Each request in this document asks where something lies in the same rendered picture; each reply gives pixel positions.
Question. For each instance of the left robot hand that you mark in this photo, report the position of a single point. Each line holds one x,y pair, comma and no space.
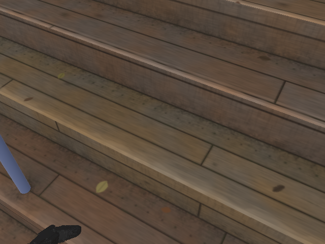
55,235

